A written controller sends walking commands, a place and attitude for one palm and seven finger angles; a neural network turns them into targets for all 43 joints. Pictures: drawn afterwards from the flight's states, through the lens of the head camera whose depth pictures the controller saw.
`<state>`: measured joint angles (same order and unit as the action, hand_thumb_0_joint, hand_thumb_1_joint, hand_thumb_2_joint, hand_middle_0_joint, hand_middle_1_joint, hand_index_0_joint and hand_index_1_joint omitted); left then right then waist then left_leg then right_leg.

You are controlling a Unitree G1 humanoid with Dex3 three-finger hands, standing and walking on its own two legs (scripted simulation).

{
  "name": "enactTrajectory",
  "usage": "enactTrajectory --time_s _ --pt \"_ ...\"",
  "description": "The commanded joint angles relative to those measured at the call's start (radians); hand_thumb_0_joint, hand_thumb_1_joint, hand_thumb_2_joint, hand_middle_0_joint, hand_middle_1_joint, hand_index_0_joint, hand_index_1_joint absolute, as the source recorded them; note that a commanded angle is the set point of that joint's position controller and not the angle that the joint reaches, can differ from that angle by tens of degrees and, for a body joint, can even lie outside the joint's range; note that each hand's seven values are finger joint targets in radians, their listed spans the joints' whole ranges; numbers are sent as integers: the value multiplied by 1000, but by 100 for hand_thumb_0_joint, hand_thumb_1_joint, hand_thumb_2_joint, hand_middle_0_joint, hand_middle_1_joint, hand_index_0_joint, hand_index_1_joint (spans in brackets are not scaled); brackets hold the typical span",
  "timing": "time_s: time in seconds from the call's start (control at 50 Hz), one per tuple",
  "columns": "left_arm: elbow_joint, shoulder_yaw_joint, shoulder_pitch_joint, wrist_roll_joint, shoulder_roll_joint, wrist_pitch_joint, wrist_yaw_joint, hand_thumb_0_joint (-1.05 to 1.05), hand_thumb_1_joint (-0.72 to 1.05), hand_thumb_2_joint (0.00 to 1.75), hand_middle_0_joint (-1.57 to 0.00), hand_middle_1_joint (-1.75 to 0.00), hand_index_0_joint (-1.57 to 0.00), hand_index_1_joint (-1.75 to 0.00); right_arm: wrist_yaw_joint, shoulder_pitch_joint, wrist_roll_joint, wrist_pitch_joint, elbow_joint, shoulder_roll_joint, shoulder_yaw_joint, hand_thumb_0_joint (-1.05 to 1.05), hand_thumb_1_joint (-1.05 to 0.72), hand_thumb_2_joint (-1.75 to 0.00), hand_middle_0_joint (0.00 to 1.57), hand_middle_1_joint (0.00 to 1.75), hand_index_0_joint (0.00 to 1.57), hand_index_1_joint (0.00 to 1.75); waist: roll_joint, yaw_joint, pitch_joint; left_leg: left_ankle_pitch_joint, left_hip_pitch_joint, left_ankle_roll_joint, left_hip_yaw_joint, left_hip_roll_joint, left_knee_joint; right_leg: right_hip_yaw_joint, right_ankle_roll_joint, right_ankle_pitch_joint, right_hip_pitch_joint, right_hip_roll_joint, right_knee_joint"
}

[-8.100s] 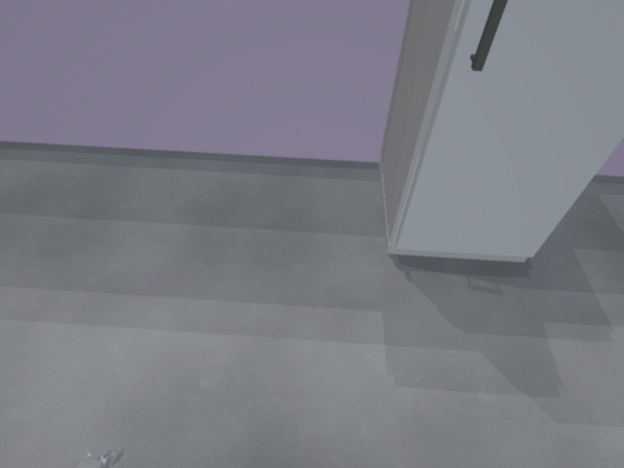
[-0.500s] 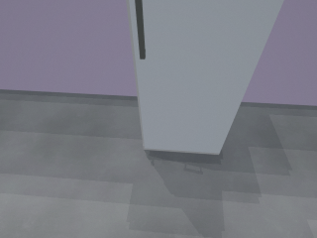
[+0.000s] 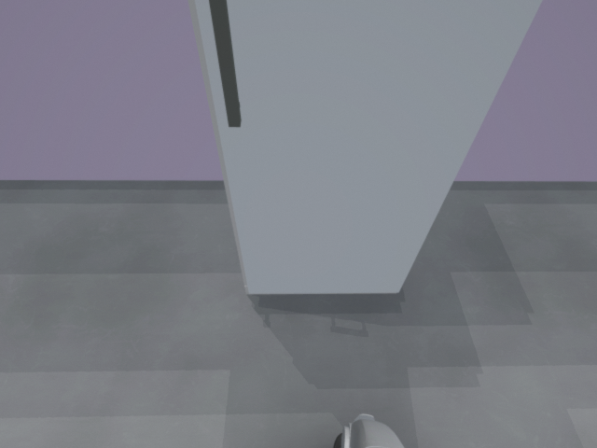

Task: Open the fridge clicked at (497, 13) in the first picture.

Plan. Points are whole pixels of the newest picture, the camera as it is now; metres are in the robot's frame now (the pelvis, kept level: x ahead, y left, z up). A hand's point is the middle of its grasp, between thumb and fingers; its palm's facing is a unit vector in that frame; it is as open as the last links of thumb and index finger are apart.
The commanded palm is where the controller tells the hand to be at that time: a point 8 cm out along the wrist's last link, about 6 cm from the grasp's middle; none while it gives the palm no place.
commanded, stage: take the last steps up to it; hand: left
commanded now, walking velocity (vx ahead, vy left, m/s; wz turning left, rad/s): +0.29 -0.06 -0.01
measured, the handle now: (221, 7) +0.65 +0.13 +0.26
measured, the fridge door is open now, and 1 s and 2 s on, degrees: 0 0 0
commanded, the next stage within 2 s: come to a stop and stand still in 0.32 s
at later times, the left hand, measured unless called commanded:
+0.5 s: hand (203, 436) +0.17 +0.16 -0.19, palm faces +0.10 -0.98 -0.16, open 7.3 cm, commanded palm none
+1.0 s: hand (233, 399) +0.22 +0.11 -0.15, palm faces +0.05 -0.96 -0.27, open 7.4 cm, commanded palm none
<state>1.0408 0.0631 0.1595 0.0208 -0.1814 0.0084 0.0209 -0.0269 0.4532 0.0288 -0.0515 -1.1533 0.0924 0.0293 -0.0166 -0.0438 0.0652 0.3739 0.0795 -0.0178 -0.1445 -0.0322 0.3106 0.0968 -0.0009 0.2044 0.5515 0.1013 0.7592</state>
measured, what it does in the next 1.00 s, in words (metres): walks ahead: right foot, then left foot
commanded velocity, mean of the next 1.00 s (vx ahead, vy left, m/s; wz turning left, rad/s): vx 0.00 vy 0.01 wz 0.01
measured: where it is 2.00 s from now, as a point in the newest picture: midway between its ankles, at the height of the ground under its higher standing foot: outside the picture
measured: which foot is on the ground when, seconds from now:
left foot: down 0.00-0.08, up 0.10-0.44, down 0.46-0.82, up 0.84-1.00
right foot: up 0.00-0.06, down 0.08-0.48, up 0.50-0.80, down 0.82-1.00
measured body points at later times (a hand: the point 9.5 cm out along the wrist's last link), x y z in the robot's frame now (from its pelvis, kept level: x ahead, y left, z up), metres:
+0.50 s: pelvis +0.18 -0.02 +0.00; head +0.18 +0.00 +0.44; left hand +0.17 +0.21 -0.17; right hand +0.27 -0.24 -0.14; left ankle +0.23 +0.08 -0.74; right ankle +0.15 -0.13 -0.73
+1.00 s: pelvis +0.18 -0.08 +0.00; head +0.19 -0.11 +0.45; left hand +0.22 +0.16 -0.13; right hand +0.23 -0.32 -0.17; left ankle +0.15 +0.07 -0.69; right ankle +0.21 -0.16 -0.73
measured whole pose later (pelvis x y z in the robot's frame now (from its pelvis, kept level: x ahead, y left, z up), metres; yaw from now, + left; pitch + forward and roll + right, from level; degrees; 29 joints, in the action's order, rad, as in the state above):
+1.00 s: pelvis +0.18 -0.08 +0.00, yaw +0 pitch -1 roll +2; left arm 1.04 0.03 0.23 0.03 -0.14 0.01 -0.03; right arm -0.01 0.19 0.01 0.06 -1.06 0.21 0.07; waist 0.04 0.02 0.04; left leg 0.45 -0.34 -0.02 -0.03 -0.02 0.87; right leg 0.09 -0.05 0.24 0.28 0.04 0.53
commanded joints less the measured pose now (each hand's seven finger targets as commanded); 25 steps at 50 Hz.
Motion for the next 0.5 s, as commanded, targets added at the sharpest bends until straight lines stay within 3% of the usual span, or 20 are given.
enactTrajectory --time_s 0.0,0.02,0.04,0.06,0.08,0.1,0.12,0.16,0.2,0.24,0.34,0.4,0.42,0.44,0.46,0.48 --pt "-45 12 76 -2 -45 -41 5 0 90 90 -20 -30 -20 -30 -9 3 0 -14 32 207 43 0 -90 -90 20 30 20 30 119 82 28 -730 -138 134 75 -249 108 57 -49 3 -241 -74 -154" --pt "3 21 221 3 -81 -53 1 0 90 90 -20 -30 -20 -30 -6 -6 -6 -14 32 203 42 0 -90 -90 20 30 20 30 82 142 -52 -720 -193 100 43 -201 288 59 -59 -46 -443 -91 -218" --pt "46 44 363 12 -163 -70 -10 0 90 90 -20 -30 -20 -30 7 22 -18 -15 36 169 38 0 -90 -90 20 30 20 30 -57 194 -176 -509 -378 63 0 -123 579 -132 -118 -44 -694 65 -262" --pt "60 63 438 2 -265 -73 -20 0 90 90 -20 -30 -20 -30 6 54 -30 -19 73 107 25 0 -90 -90 20 30 20 30 -265 177 -286 192 -599 29 18 28 921 -559 -236 -179 -833 336 -387" --pt "42 59 372 -14 -260 -66 -28 0 90 90 -20 -30 -20 -30 6 -11 -37 -9 94 138 29 0 -90 -90 20 30 20 30 -169 173 -252 202 -615 52 137 -16 1053 -590 -275 -25 -700 365 -477" --pt "7 48 253 -10 -218 -60 -31 0 90 90 -20 -30 -20 -30 10 -69 -28 -7 107 121 36 0 -90 -90 20 30 20 30 -109 142 -147 116 -678 53 152 -55 1100 -539 -265 159 -572 333 -519" --pt "-14 31 174 -9 -163 -60 -36 0 90 90 -20 -30 -20 -30 14 -116 -15 -1 118 128 33 0 -90 -90 20 30 20 30 -47 115 -53 42 -675 53 164 -95 1069 -445 -234 196 -423 295 -537" --pt "-31 6 88 -1 -92 -71 -43 0 90 90 -20 -30 -20 -30 19 -69 -1 19 101 99 27 0 -90 -90 20 30 20 30 -46 41 -32 -14 -583 35 150 -117 940 -263 -187 77 -275 228 -557" --pt "-28 -1 67 4 -80 -75 -46 0 90 90 -20 -30 -20 -30 21 -26 -2 36 93 78 23 0 -90 -90 20 30 20 30 -55 -1 -38 -3 -504 12 117 -114 791 -154 -172 -19 -200 189 -554" --pt "-34 -1 66 3 -72 -70 -43 0 90 90 -20 -30 -20 -30 25 -46 -3 43 113 61 17 0 -90 -90 20 30 20 30 -84 2 -24 -32 -458 1 82 -102 646 -118 -172 -3 -161 158 -568" --pt "0 4 123 0 -110 -70 -33 0 90 90 -20 -30 -20 -30 34 -157 -5 19 151 86 15 0 -90 -90 20 30 20 30 -88 38 -25 -88 -434 -4 46 -67 399 -136 -175 -30 -287 154 -523" --pt "16 -1 134 -7 -95 -61 -34 0 90 90 -20 -30 -20 -30 28 -127 -6 1 126 106 12 0 -90 -90 20 30 20 30 -21 14 -31 -200 -245 -11 27 -44 188 -99 -122 -13 -248 108 -405" --pt "17 -10 148 -9 -62 -54 -35 0 90 90 -20 -30 -20 -30 22 -89 -7 -7 109 141 15 0 -90 -90 20 30 20 30 81 7 -45 -329 -154 3 108 -100 127 -59 -76 -7 -202 45 -296" --pt "14 -22 177 -14 -16 -48 -37 0 90 90 -20 -30 -20 -30 12 -75 -3 -7 107 195 17 0 -90 -90 20 30 20 30 215 16 -55 -507 -119 72 263 -244 75 -12 -21 84 -150 -28 -201" --pt "20 -30 197 -16 -1 -41 -42 0 90 90 -20 -30 -20 -30 2 -109 -5 4 112 217 17 0 -90 -90 20 30 20 30 255 31 -66 -613 -173 139 337 -339 22 12 9 225 -201 -50 -132" --pt "31 -34 188 -15 -14 -29 -48 0 90 90 -20 -30 -20 -30 -11 -152 -6 8 109 208 9 0 -90 -90 20 30 20 30 281 41 -54 -739 -219 166 330 -338 2 -27 23 306 -229 -39 -67"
